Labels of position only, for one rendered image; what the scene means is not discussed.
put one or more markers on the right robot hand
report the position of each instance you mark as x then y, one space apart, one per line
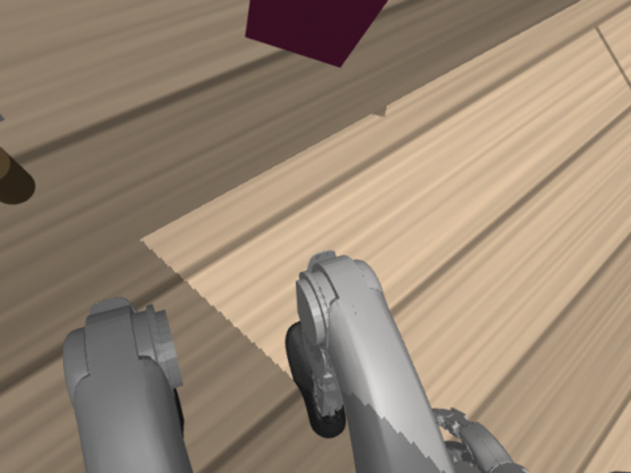
478 451

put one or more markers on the right robot foot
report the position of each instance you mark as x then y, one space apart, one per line
326 427

